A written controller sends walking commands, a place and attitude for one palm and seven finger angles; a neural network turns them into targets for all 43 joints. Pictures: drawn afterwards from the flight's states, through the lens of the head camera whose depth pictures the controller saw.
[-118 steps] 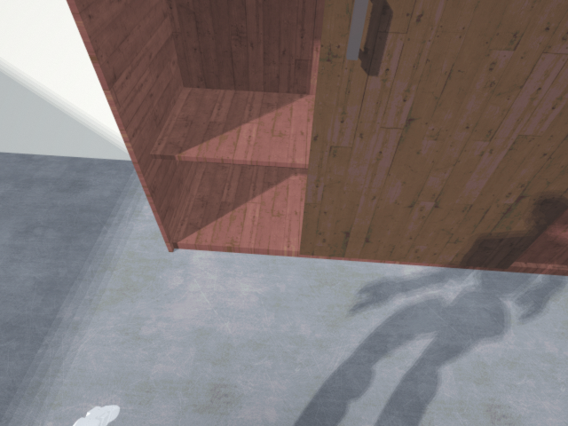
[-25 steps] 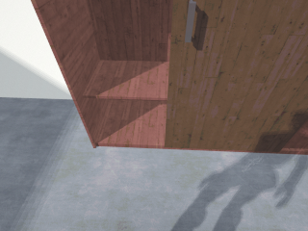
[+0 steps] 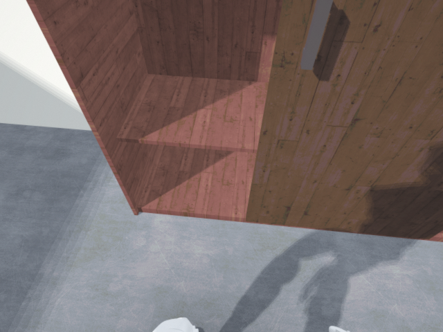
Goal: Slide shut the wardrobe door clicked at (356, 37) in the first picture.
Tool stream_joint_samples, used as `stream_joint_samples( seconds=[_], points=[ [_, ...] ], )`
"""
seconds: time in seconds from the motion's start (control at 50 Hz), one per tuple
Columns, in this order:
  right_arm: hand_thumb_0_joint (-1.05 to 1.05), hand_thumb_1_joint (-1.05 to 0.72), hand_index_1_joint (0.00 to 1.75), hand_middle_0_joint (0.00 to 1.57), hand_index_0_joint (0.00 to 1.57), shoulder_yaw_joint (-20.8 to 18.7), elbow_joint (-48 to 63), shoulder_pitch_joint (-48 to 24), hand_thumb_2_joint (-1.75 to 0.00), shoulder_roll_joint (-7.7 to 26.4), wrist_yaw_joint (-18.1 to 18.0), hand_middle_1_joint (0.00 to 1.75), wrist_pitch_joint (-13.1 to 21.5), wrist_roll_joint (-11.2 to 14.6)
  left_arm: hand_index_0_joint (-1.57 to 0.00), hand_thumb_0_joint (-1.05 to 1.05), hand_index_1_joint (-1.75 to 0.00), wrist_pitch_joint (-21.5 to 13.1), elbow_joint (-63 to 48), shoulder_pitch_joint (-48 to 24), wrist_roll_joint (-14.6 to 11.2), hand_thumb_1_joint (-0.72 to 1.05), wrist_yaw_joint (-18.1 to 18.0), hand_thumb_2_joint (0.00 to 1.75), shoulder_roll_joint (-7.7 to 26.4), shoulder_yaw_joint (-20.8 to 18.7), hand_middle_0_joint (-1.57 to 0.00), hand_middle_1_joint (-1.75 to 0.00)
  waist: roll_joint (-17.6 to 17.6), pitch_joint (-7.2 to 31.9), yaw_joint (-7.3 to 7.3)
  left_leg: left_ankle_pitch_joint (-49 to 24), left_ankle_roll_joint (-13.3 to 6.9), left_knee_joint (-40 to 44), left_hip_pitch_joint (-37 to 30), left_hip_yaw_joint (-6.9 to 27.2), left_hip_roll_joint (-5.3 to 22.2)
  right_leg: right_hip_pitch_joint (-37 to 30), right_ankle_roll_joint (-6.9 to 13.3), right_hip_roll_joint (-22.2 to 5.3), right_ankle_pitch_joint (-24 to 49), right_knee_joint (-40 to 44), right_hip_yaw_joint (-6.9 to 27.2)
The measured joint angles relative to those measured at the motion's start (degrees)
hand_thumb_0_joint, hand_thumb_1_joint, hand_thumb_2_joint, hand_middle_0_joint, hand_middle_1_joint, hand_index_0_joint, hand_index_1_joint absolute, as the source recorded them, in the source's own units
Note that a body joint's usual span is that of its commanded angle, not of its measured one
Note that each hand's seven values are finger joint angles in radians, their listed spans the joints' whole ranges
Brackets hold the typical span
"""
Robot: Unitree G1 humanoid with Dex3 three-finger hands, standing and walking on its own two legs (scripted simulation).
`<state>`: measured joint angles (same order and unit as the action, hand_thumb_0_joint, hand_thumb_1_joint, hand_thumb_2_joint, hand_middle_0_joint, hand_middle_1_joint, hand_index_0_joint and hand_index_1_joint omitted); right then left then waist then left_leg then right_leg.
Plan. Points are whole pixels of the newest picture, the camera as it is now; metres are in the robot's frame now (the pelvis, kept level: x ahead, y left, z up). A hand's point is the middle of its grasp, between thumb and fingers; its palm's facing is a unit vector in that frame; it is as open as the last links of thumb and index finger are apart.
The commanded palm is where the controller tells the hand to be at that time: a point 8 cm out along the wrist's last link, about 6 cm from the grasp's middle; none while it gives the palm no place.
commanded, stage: take the last steps up to it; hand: right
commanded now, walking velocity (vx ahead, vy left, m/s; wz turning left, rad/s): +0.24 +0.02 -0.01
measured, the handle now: (314, 29) +0.65 -0.12 +0.22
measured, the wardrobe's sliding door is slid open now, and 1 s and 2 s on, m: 0.54 0.54 0.54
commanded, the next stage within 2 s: come to a stop and stand still in 0.22 s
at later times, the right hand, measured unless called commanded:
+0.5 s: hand out of the picture +0.15 -0.22 -0.16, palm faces +0.07 +0.99 -0.15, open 7.4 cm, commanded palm none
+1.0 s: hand (318, 296) +0.23 -0.18 -0.14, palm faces +0.04 +0.97 -0.24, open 7.4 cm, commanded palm none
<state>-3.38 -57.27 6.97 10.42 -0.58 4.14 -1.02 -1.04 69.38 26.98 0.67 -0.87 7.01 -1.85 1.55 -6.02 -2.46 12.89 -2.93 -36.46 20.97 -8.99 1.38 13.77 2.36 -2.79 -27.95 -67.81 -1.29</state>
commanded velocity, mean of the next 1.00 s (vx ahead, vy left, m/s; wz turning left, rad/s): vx -0.04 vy -0.02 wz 0.00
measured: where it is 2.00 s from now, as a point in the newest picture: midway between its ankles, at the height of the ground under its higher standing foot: outside the picture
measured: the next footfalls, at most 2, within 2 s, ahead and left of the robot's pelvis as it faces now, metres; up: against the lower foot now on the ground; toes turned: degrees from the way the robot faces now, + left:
right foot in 0.24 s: +0.18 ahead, -0.12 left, +0.00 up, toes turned -10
left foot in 0.74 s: +0.22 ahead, +0.12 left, +0.00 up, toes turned +5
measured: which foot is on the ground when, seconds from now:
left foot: down 0.00-0.26, up 0.28-0.72, down 0.74-1.00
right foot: up 0.00-0.22, down 0.24-0.74, up 0.76-1.00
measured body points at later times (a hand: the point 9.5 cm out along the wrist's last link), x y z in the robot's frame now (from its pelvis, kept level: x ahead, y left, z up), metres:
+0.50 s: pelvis +0.15 -0.05 +0.03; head +0.17 -0.07 +0.48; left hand +0.17 +0.18 -0.11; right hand +0.14 -0.27 -0.14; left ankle +0.17 +0.11 -0.66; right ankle +0.14 -0.11 -0.72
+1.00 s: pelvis +0.15 +0.00 +0.02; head +0.18 +0.02 +0.47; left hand +0.21 +0.25 -0.14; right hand +0.23 -0.23 -0.12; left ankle +0.18 +0.12 -0.72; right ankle +0.11 -0.13 -0.66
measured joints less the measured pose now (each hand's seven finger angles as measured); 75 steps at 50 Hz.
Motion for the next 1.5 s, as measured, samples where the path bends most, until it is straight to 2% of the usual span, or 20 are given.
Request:
stream_joint_samples(
  seconds=[0.06,0.14,0.24,0.26,0.3,0.36,0.48,0.64,0.72,0.74,0.82,0.86,0.92,1.02,1.08,1.14,1.2,1.32,1.42,1.5],
  points=[
    [0.0,-0.91,0.29,0.2,0.2,0.51,-1.46,2.45,-0.9,-1.15,-0.69,0.3,-0.78,-0.37,-0.19,0.0,-0.3,0.41,-3.74,-5.27,0.7,0.91,0.3,0.9,1.52,-0.66,-0.2,-0.3,-0.02,1.93,-0.29,-0.4,0.95,4.37,-3.48,-0.42,-0.45,9.13,-0.68,-2.08,3.49,-1.16,-1.41],
    [0.0,-0.94,0.3,0.2,0.2,0.16,-3.01,5.86,-0.9,-0.73,-0.97,0.3,-1.68,-0.52,-0.19,0.0,-0.3,-0.14,-8.69,-10.9,0.87,0.91,0.73,0.9,2.18,-0.93,-0.2,-0.3,-0.65,4.42,0.12,-0.35,1.46,8.4,-7.01,-0.67,-0.81,13.19,-2.06,-4.05,6.96,12.59,-3.11],
    [0.0,-0.93,0.3,0.2,0.2,0.26,-4.02,9.92,-0.9,-0.24,-0.05,0.3,-2.54,-0.51,-0.19,0.0,-0.3,-1.71,-11.65,-14.21,0.98,0.92,1.17,0.9,3.02,-0.81,-0.2,-0.3,-1.4,5.95,2.09,4.32,3.03,5.53,-9.37,-0.45,-0.34,7.7,-2.72,-3.32,10.83,29.76,-5.24],
    [0.0,-0.93,0.3,0.2,0.2,0.19,-4.2,10.63,-0.9,-0.01,0.1,0.3,-2.9,-0.4,-0.19,0.0,-0.3,-2.15,-11.76,-14.46,1.1,0.92,1.1,0.9,2.84,-0.76,-0.2,-0.3,-2.22,6.05,2.3,6.73,2.74,2.95,-8.93,0.2,0.31,7.15,-1.56,-2.61,11.77,29.84,-5.74],
    [0.01,-0.92,0.29,0.2,0.2,0.02,-4.76,11.39,-0.9,0.14,0.21,0.3,-3.79,-0.43,-0.19,0.0,-0.3,-2.71,-12.08,-14.41,1.46,0.92,0.85,0.9,2.3,-0.32,-0.2,-0.3,-3.26,6.04,2.65,13.29,2.13,-7.42,-5.49,2.67,0.41,6.18,0.67,-1.67,10.74,29.04,-6.81],
    [0.01,-0.92,0.29,0.2,0.2,-0.17,-5.35,11.3,-0.9,0.19,0.53,0.3,-3.91,-0.7,-0.19,-0.01,-0.3,-2.97,-11.6,-13.24,1.16,0.93,-0.26,0.9,1.24,0.22,-0.2,-0.3,-4.14,5.5,2.91,11.0,2.16,-21.89,1.1,4.87,0.75,2.26,1.52,-0.13,11.53,34.16,-7.98],
    [0.01,-0.91,0.29,0.2,0.2,0.4,-4.71,9.67,-0.9,-0.63,-0.52,0.3,-5.0,-0.17,-0.2,-0.01,-0.3,-1.59,-8.04,-11.93,0.43,0.94,-1.68,0.9,0.62,1.43,-0.2,-0.3,-4.18,3.44,3.34,4.49,4.67,-15.67,3.85,6.97,1.95,-4.45,1.75,1.79,14.84,44.55,-8.45],
    [0.01,-0.91,0.29,0.2,0.2,-0.25,-2.71,6.34,-0.9,-0.77,-0.95,0.3,-7.4,-0.33,-0.2,0.0,-0.3,1.36,-6.67,-12.99,0.68,0.92,-1.79,0.9,-0.75,-0.08,-0.2,-0.3,-2.63,0.15,2.27,7.57,4.22,-11.06,2.5,7.4,0.99,-4.66,0.19,0.52,12.45,42.46,-8.64],
    [0.01,-0.91,0.29,0.2,0.2,-0.32,-1.62,4.64,-0.9,-0.84,-1.08,0.3,-6.43,-0.24,-0.2,0.0,-0.3,2.05,-6.74,-13.46,0.78,0.91,-1.22,0.9,0.23,-0.99,-0.2,-0.3,-1.04,-0.22,1.94,3.49,3.59,-0.91,-2.25,6.55,1.17,-2.9,-1.31,-0.38,10.01,38.28,-8.82],
    [0.01,-0.91,0.29,0.2,0.2,-0.26,-1.25,4.64,-0.9,-0.62,-1.13,0.3,-5.75,-0.32,-0.2,0.0,-0.3,2.18,-6.9,-13.26,0.66,0.91,-0.97,0.9,0.49,-1.17,-0.2,-0.3,-1.05,0.17,2.0,-0.8,3.51,2.81,-3.96,6.35,1.57,-1.97,-1.83,-0.38,8.89,36.26,-8.94],
    [0.01,-0.9,0.29,0.2,0.2,0.49,-1.01,2.92,-0.9,-1.76,-1.67,0.3,-4.15,-0.45,-0.2,0.0,-0.3,3.61,-7.89,-14.67,0.11,0.91,-0.73,0.9,2.99,-2.1,-0.2,-0.3,1.74,0.04,1.43,4.22,2.38,1.77,-3.73,5.04,0.82,5.2,-3.36,1.12,-1.86,18.56,-2.18],
    [0.01,-0.9,0.29,0.2,0.2,0.75,-0.6,2.28,-0.9,-2.27,-1.84,0.3,-4.06,-0.42,-0.2,0.0,-0.3,4.05,-8.26,-15.55,0.12,0.91,-0.61,0.9,3.92,-2.31,-0.2,-0.3,1.9,0.14,1.64,3.52,2.18,2.95,-4.16,5.0,0.94,7.96,-3.98,2.28,-1.64,10.51,-0.4],
    [0.01,-0.9,0.29,0.2,0.2,0.98,0.12,1.86,-0.9,-2.84,-1.91,0.3,-4.08,-0.43,-0.19,0.0,-0.3,4.39,-8.97,-16.67,0.28,0.91,-0.19,0.9,4.98,-2.4,-0.2,-0.3,1.72,0.74,2.05,1.7,2.07,5.24,-4.67,5.01,1.08,9.84,-4.91,2.71,1.25,5.95,0.69],
    [0.0,-0.9,0.3,0.2,0.2,0.91,0.87,2.32,-0.9,-2.53,-1.59,0.3,-4.06,-0.79,-0.19,0.0,-0.3,4.19,-10.41,-17.56,0.38,0.91,0.47,0.9,5.57,-2.06,-0.2,-0.3,0.11,2.04,3.05,-0.62,2.54,7.94,-4.88,5.18,1.74,7.28,-5.39,2.01,2.67,14.35,0.71],
    [0.0,-0.9,0.3,0.2,0.2,0.74,0.57,3.16,-0.9,-1.62,-1.26,0.3,-4.25,-0.93,-0.19,0.0,-0.3,3.4,-11.11,-17.39,0.21,0.91,0.59,0.9,5.39,-1.53,-0.2,-0.3,-1.01,2.94,3.73,-1.4,3.22,8.36,-4.64,5.26,2.1,3.26,-4.82,1.6,3.54,24.97,0.14],
    [0.01,-0.9,0.3,0.2,0.2,0.58,-0.77,4.44,-0.9,-0.58,-1.12,0.3,-4.85,-0.34,-0.19,0.0,-0.3,1.75,-11.07,-16.39,0.31,0.91,0.38,0.9,4.96,-0.64,-0.2,-0.3,-1.52,4.13,3.73,-0.97,4.41,6.75,-3.93,5.03,2.02,-2.09,-3.36,1.31,9.57,37.73,-0.15],
    [0.01,-0.9,0.3,0.2,0.2,0.47,-3.18,5.78,-0.9,0.85,-0.91,0.3,-5.87,-0.19,-0.19,0.0,-0.3,1.22,-9.85,-14.81,0.76,0.91,0.16,0.9,2.89,0.62,-0.2,-0.3,-3.79,5.08,3.85,2.92,4.36,6.0,-4.84,6.58,2.15,-3.52,-1.51,2.46,10.77,39.26,-0.75],
    [0.01,-0.91,0.29,0.2,0.2,0.91,-6.53,9.34,-0.9,1.23,-0.2,0.3,-5.78,-0.29,-0.2,0.0,-0.3,0.7,-7.05,-12.23,0.84,0.93,-1.11,0.9,1.1,1.64,-0.2,-0.3,-4.85,6.2,3.46,7.69,3.94,0.51,-5.77,8.2,0.84,-6.0,-0.5,3.74,14.14,45.95,-1.43],
    [0.01,-0.91,0.29,0.2,0.2,1.48,-8.41,10.63,-0.9,-0.05,-0.34,0.3,-5.27,0.18,-0.2,0.0,-0.3,0.29,-5.11,-11.51,0.42,0.92,-1.68,0.9,0.71,1.59,-0.2,-0.3,-4.61,4.62,2.95,2.37,3.63,9.57,-10.35,7.98,0.9,-5.34,-0.66,4.68,13.6,44.79,-2.48],
    [0.01,-0.91,0.29,0.2,0.2,2.06,-9.35,10.8,-0.9,-2.21,-0.78,0.3,-4.69,0.32,-0.2,0.0,-0.3,0.7,-3.41,-11.24,-0.01,0.91,-1.83,0.9,1.16,1.36,-0.2,-0.3,-1.46,3.84,2.26,1.99,2.71,11.57,-11.66,7.28,-0.79,-5.17,-1.35,2.95,12.88,43.56,-1.94]
  ],
)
